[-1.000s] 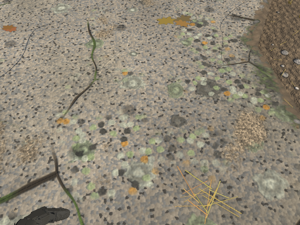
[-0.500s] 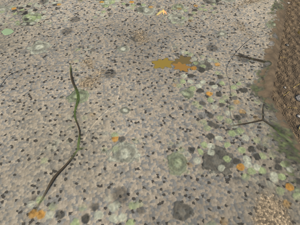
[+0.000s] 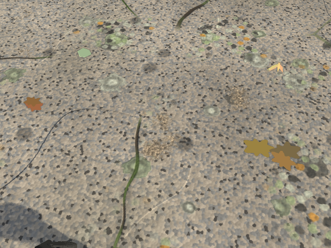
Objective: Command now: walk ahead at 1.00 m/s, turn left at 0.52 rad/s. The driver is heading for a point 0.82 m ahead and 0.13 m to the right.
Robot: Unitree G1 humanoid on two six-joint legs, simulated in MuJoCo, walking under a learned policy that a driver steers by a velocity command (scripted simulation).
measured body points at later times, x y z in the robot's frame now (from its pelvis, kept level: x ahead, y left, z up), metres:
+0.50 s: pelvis +0.46 +0.03 +0.02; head +0.48 +0.03 +0.47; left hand +0.57 +0.30 -0.11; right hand +0.51 -0.26 -0.10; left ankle +0.44 +0.13 -0.72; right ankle +0.43 -0.10 -0.62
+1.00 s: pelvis +0.85 -0.07 +0.02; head +0.89 -0.09 +0.46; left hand +1.04 +0.14 -0.10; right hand +0.92 -0.38 -0.07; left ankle +1.01 +0.06 -0.65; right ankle +0.85 -0.11 -0.72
